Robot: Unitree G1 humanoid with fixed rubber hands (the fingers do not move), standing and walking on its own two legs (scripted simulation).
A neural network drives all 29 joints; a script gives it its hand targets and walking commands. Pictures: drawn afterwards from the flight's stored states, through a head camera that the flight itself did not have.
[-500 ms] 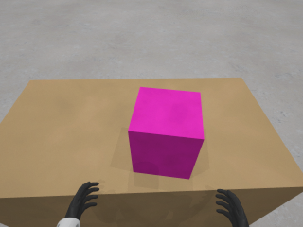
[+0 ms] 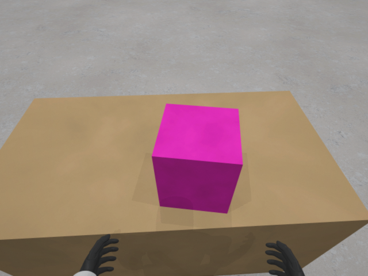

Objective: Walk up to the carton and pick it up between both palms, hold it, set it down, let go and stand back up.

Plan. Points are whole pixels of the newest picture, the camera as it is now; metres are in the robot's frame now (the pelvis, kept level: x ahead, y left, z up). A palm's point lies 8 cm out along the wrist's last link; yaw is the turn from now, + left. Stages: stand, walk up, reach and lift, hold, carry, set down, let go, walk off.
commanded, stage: set down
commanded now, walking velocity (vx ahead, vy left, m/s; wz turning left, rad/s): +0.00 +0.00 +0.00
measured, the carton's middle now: (197, 159) +0.46 +0.00 -0.06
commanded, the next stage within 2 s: let go in 0.10 s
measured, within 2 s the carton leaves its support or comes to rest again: neither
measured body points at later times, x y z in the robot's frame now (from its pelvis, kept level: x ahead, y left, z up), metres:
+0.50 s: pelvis +0.00 +0.00 +0.00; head +0.00 +0.00 +0.45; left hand +0.18 +0.23 -0.09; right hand +0.16 -0.23 -0.09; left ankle +0.00 +0.12 -0.75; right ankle -0.01 -0.10 -0.75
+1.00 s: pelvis +0.00 +0.01 -0.01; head +0.01 -0.01 +0.44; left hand +0.15 +0.23 -0.11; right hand +0.03 -0.28 -0.15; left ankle +0.00 +0.12 -0.75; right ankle -0.01 -0.10 -0.75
